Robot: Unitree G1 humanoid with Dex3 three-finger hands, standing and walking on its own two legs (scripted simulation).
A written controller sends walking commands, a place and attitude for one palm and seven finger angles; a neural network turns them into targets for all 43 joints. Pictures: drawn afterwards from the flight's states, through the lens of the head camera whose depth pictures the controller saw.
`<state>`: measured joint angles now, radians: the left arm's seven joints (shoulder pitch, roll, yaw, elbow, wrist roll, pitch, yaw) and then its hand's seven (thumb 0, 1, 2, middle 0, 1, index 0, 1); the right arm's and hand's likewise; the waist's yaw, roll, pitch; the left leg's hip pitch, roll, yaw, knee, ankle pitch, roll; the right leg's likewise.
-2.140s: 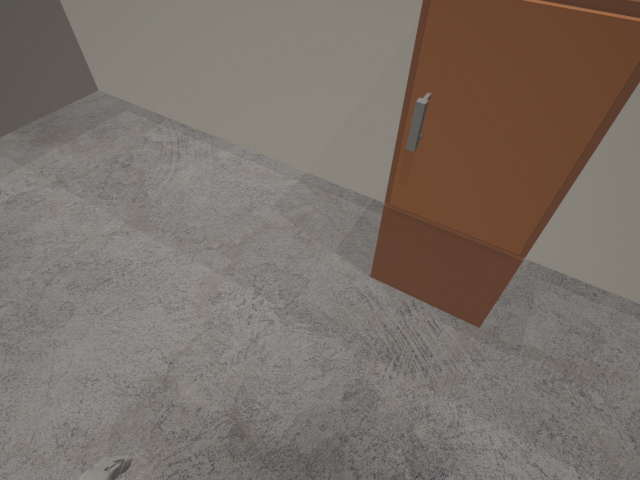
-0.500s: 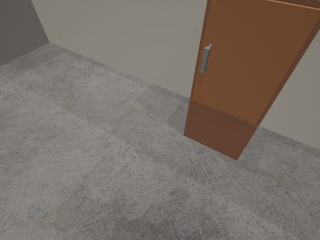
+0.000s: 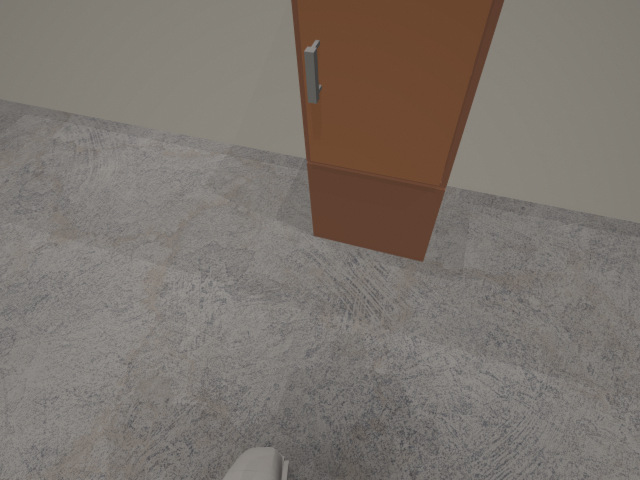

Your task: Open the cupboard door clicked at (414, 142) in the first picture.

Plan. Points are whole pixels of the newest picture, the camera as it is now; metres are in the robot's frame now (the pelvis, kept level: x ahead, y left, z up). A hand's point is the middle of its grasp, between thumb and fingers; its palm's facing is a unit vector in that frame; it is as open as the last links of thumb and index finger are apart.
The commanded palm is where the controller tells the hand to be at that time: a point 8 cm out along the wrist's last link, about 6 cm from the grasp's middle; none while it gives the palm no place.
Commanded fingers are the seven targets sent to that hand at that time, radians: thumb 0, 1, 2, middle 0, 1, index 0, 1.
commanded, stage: turn to face it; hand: left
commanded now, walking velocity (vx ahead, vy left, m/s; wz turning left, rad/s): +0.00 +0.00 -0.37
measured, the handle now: (315, 71) +0.96 +0.10 -0.03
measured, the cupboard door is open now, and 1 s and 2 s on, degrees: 0 0 0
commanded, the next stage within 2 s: take the last steps up to it in 0.36 s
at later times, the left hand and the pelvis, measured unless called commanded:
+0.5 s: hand out of the picture +0.07 +0.27 -0.17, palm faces -0.10 -0.98 -0.19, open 7.4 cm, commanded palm none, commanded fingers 0.00 0.90 0.90 -0.20 -0.30 -0.20 -0.30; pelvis -0.02 +0.07 +0.00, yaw -10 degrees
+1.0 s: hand (207, 462) +0.15 +0.19 -0.16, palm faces -0.14 -0.97 -0.19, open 7.1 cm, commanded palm none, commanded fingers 0.00 0.90 0.90 -0.20 -0.30 -0.20 -0.30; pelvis +0.03 +0.04 +0.00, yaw -12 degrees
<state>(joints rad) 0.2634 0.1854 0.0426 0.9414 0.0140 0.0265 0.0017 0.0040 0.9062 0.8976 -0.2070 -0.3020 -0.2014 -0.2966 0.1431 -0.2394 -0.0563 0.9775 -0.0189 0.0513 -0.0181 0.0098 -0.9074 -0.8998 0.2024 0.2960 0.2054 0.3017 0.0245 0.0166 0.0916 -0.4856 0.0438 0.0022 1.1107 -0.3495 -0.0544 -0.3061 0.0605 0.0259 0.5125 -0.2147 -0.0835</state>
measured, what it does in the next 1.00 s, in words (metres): steps on the spot: left foot, then right foot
